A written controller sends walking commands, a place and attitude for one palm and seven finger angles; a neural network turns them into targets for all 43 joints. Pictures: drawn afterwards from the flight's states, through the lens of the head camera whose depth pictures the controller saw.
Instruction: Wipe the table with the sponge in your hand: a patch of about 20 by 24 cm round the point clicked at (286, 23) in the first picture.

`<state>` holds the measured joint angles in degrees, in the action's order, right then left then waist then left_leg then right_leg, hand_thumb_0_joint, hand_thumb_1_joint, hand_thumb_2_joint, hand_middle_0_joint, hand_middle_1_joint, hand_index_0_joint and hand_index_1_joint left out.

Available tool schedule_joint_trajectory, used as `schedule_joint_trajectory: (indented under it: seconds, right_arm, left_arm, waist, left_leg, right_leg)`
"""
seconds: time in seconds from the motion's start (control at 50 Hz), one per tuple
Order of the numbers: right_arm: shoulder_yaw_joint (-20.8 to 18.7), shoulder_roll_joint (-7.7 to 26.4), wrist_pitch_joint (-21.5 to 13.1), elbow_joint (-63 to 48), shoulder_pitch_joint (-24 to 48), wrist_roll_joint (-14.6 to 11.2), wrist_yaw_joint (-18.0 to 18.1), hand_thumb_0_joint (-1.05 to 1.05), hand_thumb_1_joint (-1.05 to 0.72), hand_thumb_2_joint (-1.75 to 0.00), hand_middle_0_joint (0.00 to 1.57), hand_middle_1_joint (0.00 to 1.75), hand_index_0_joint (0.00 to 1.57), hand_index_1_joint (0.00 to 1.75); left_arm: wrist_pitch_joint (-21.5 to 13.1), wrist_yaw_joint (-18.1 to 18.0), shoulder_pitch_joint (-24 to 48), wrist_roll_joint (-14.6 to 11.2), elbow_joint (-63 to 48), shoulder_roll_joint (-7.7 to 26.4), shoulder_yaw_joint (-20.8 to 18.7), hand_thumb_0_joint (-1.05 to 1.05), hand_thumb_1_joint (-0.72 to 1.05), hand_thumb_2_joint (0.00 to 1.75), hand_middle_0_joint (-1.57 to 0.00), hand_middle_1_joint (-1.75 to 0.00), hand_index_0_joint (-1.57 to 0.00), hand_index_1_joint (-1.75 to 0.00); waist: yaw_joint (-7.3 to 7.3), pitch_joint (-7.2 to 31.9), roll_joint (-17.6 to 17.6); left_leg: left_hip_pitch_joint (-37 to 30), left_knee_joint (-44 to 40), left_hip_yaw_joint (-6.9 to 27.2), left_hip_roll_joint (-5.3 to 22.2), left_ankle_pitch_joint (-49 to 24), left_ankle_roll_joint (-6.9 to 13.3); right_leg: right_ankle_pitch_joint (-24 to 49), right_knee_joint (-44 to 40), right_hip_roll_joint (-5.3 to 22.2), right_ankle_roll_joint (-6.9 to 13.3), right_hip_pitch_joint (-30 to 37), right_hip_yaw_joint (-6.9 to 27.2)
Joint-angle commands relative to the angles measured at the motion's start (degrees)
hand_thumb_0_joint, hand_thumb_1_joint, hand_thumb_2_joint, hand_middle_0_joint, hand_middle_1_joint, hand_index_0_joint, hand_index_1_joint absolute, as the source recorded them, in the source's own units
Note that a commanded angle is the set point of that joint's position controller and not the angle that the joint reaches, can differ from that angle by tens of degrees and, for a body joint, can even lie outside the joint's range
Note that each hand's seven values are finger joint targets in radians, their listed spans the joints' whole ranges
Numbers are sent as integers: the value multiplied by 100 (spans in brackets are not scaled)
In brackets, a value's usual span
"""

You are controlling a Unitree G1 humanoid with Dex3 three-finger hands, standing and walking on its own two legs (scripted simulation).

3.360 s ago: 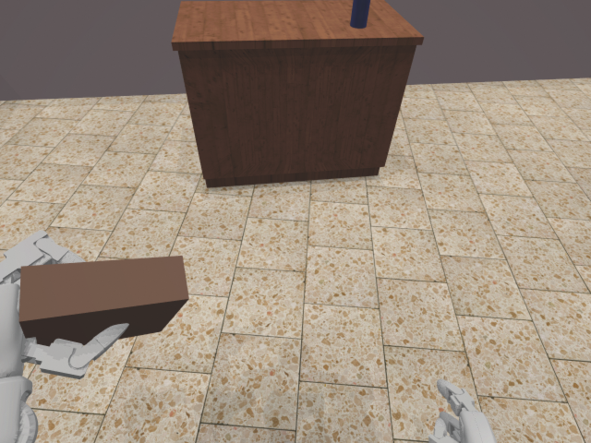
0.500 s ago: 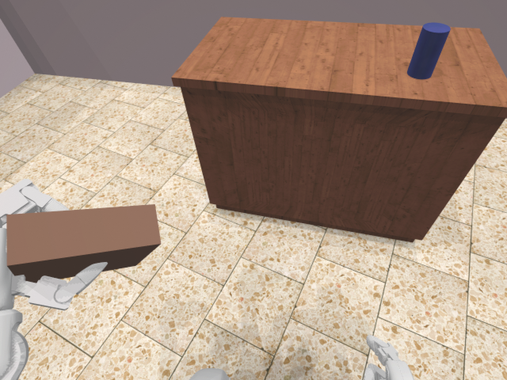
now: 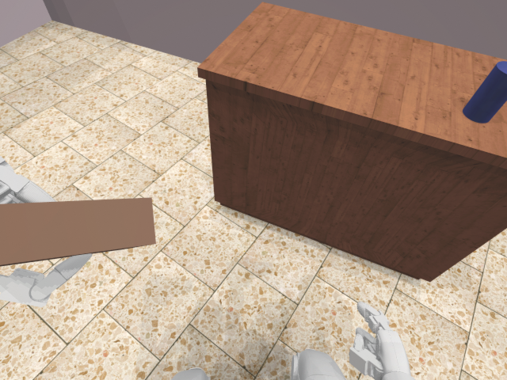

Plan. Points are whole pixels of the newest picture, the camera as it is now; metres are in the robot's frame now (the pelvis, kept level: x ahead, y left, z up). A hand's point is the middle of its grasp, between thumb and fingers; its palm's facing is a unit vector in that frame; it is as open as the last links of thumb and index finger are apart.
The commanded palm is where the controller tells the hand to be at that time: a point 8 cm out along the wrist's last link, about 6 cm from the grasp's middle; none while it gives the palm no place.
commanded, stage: walk to a spot facing it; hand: left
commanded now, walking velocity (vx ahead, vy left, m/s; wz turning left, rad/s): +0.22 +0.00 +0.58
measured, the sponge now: (92, 231) +0.25 +0.19 +0.17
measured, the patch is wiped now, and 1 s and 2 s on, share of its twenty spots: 0.00 0.00 0.00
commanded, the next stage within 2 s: none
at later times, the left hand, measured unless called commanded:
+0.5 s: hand (20, 257) +0.20 +0.23 +0.20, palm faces +0.62 -0.66 -0.42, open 9.0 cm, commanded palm +0.13 +0.26 +0.19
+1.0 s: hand out of the picture +0.07 +0.19 +0.18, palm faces +0.83 -0.40 -0.39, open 9.0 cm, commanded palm +0.01 +0.19 +0.19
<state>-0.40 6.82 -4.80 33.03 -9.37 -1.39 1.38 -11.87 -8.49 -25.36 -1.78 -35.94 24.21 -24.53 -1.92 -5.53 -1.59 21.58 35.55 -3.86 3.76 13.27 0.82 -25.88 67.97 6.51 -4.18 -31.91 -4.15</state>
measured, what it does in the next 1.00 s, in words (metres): steps to the right, turning left: right foot, then left foot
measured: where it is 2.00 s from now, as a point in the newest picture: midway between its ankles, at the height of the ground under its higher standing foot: outside the picture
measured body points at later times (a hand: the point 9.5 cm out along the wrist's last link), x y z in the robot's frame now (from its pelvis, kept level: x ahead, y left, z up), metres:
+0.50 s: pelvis +0.07 -0.05 +0.00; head +0.09 -0.04 +0.45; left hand +0.16 +0.26 +0.22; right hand +0.32 -0.26 -0.06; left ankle +0.06 +0.08 -0.72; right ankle +0.10 -0.16 -0.73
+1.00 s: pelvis +0.04 -0.13 +0.01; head +0.06 -0.15 +0.46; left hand +0.03 +0.20 +0.20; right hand +0.31 -0.22 -0.10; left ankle -0.02 -0.01 -0.63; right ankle +0.14 -0.18 -0.73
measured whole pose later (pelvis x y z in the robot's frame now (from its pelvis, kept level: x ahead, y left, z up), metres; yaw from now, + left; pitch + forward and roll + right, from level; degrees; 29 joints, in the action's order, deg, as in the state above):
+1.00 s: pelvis +0.04 -0.13 +0.01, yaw +36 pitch -4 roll +2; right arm 0.6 12.0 -3.2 37.9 -11.2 -0.3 3.9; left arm -6.4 -8.5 -25.2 -2.2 -26.1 18.0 -18.5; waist 1.4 -3.3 1.5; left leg 29.4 67.9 -1.1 0.5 22.4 -4.0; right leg -13.2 31.4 5.7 1.7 -14.5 -10.0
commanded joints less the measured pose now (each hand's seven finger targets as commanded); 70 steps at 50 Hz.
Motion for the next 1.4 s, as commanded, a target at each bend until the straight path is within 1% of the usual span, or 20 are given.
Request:
schedule_joint_trajectory:
  seconds: [0.0, 0.12, 0.16, 0.28, 0.4, 0.46, 0.48, 0.5, 0.52, 0.62, 0.78, 0.8, 0.84, 0.94, 1.14, 1.16, 1.2, 1.22, 1.3, 1.38]
  right_arm:
    - [-313, 1066, -397, -682, 98, 44, 93, 0, -90, -90, 20, 30, 20, 30]
    - [-175, 1023, -327, -562, 183, 31, 307, 0, -90, -90, 20, 30, 20, 30]
    - [-113, 862, -298, -577, 362, 87, 345, 0, -90, -90, 20, 30, 20, 30]
    - [-131, 963, -105, -577, 647, 177, 361, 0, -90, -90, 20, 30, 20, 30]
    - [-238, 871, 26, -1042, 361, 197, 357, 0, -90, -90, 20, 30, 20, 30]
    - [-327, 966, 97, -1080, 45, 156, 357, 0, -90, -90, 20, 30, 20, 30]
    - [-369, 1104, 68, -1116, 28, 137, 363, 0, -90, -90, 20, 30, 20, 30]
    - [-424, 1331, -38, -1136, 60, 140, 305, 0, -90, -90, 20, 30, 20, 30]
    - [-424, 1272, -149, -990, -149, 143, 201, 0, -90, -90, 20, 30, 20, 30]
    - [-431, 1269, -299, -882, 108, 41, -18, 0, -90, -90, 20, 30, 20, 30]
    - [-209, 1127, -378, -683, 122, 53, 135, 0, -90, -90, 20, 30, 20, 30]
    - [-183, 1069, -349, -668, 171, 30, 143, 0, -90, -90, 20, 30, 20, 30]
    - [-142, 946, -331, -763, 283, 25, 229, 0, -90, -90, 20, 30, 20, 30]
    - [-81, 949, -148, -583, 578, 144, 355, 0, -90, -90, 20, 30, 20, 30]
    - [-192, 1029, -163, -900, 81, 239, 398, 0, -90, -90, 20, 30, 20, 30]
    - [-230, 1121, -183, -921, -81, 214, 406, 0, -90, -90, 20, 30, 20, 30]
    - [-252, 1303, -336, -889, -41, 200, 312, 0, -90, -90, 20, 30, 20, 30]
    - [-318, 1212, -401, -660, -143, 164, 261, 0, -90, -90, 20, 30, 20, 30]
    - [-332, 1177, -519, -549, 58, 36, 136, 0, -90, -90, 20, 30, 20, 30]
    - [-236, 1167, -592, -418, 93, 114, 191, 0, -90, -90, 20, 30, 20, 30]
  left_arm:
    - [-413, -67, -541, -182, -1325, 484, -547, 0, 10, 130, -120, -160, -120, -160]
    - [-46, -13, 524, 7, -162, 277, -77, 0, 10, 130, -120, -160, -120, -160]
    - [105, -94, 860, 37, 68, 904, -277, 0, 10, 130, -120, -160, -120, -160]
    - [-108, -124, 692, 19, -647, 801, -221, 0, 10, 130, -120, -160, -120, -160]
    - [-71, -338, -195, -118, -1061, 845, -624, 0, 10, 130, -120, -160, -120, -160]
    - [-69, -361, -116, -190, -1199, 718, -517, 0, 10, 130, -120, -160, -120, -160]
    - [-156, -353, -76, -235, -1377, 725, -493, 0, 10, 130, -120, -160, -120, -160]
    - [-310, -301, -79, -268, -1524, 758, -461, 0, 10, 130, -120, -160, -120, -160]
    - [-386, -185, -163, -82, -1031, 867, -543, 0, 10, 130, -120, -160, -120, -160]
    - [-312, -62, -433, -128, -1767, 793, -512, 0, 10, 130, -120, -160, -120, -160]
    - [9, -16, -73, -245, -559, 568, -369, 0, 10, 130, -120, -160, -120, -160]
    - [56, -5, 176, -193, -387, 579, -328, 0, 10, 130, -120, -160, -120, -160]
    - [266, -143, 674, -157, -234, 981, -411, 0, 10, 130, -120, -160, -120, -160]
    - [95, -97, 702, -40, -326, 727, -92, 0, 10, 130, -120, -160, -120, -160]
    - [-29, -326, 250, -171, -812, 552, -183, 0, 10, 130, -120, -160, -120, -160]
    - [-76, -320, 383, -205, -940, 530, -131, 0, 10, 130, -120, -160, -120, -160]
    - [-333, -306, 534, -83, -1126, 458, -28, 0, 10, 130, -120, -160, -120, -160]
    - [-492, -220, 797, 102, -998, 837, -292, 0, 10, 130, -120, -160, -120, -160]
    - [-429, -76, 620, 108, -908, 346, 127, 0, 10, 130, -120, -160, -120, -160]
    - [-383, -55, 695, 70, -532, 308, 215, 0, 10, 130, -120, -160, -120, -160]
  waist:
    - [188, 1299, 1818]
    - [330, 894, 748]
    - [429, 767, -1983]
    - [249, 634, -804]
    - [435, 1248, -947]
    - [38, 1643, -333]
    - [-23, 1781, 741]
    - [121, 1662, 2394]
    - [120, 1422, 2051]
    - [162, 1440, 1873]
    - [275, 1147, 1202]
    - [322, 1086, 676]
    - [331, 892, -1749]
    - [232, 684, -757]
    - [249, 1347, -520]
    - [100, 1415, 197]
    - [97, 935, 2521]
    - [100, 869, 2148]
    - [209, 305, 1706]
    - [208, 298, 1654]
  left_leg:
    - [-410, -1876, 1285, 1074, 34, 921]
    - [333, -472, 895, 526, 1310, 460]
    - [2040, 2862, 106, -467, 2401, -118]
    - [1195, 3363, 144, 84, 1148, -467]
    - [279, 648, -600, -75, 1188, -391]
    - [-1049, -968, -676, -356, -115, -327]
    - [-1834, -1220, 242, 327, -1536, 46]
    - [-2305, -1323, 2557, 1922, -4851, 1010]
    - [-2442, -1118, 3196, 2210, -5781, 1323]
    - [-1199, -1161, 1389, 1082, -3140, 790]
    - [44, -1075, 1620, 875, -769, 546]
    - [332, -585, 1368, 568, 24, 322]
    - [1267, 2439, 369, -544, 1818, -324]
    - [858, 3591, 328, -127, 965, -531]
    - [-648, -946, -562, -285, 1319, -48]
    - [-1399, -1428, -311, -195, 1061, 130]
    - [-2430, -2111, 3056, 2019, -838, 1274]
    - [-2163, -2082, 3691, 2359, -450, 1567]
    - [-723, -2088, 1464, 1143, 672, 1047]
    - [-224, -2324, 1269, 1007, 1244, 919]
  right_leg:
    - [444, -1615, -136, -56, 794, -296]
    - [454, -4248, -377, -11, 2421, -444]
    - [432, -5553, 2183, 1061, 2953, 2958]
    - [3388, -4848, 1553, 929, 2296, 63]
    - [4528, -4162, 1633, 996, 2782, -327]
    - [4171, -2634, 1336, 532, 2329, -665]
    - [2601, -1437, 832, 218, 1450, -745]
    - [-877, -240, -62, -135, 36, -526]
    - [-1607, 204, -96, -40, -570, 2]
    - [61, -1139, -210, -108, 405, 56]
    - [523, -3745, -657, -127, 2337, -168]
    - [952, -4565, -311, 20, 2631, 54]
    - [929, -5652, 1965, 969, 2167, 2666]
    - [1281, -5389, 1377, 917, 1643, 425]
    - [21, -4497, 1400, 819, 2203, 180]
    - [94, -3423, 1088, 560, 1618, -93]
    - [-960, -431, -184, 72, -1057, -526]
    - [-760, 196, 92, 132, -1516, 142]
    - [445, -339, 90, 46, -497, -99]
    - [352, -1746, -203, 35, 745, -423]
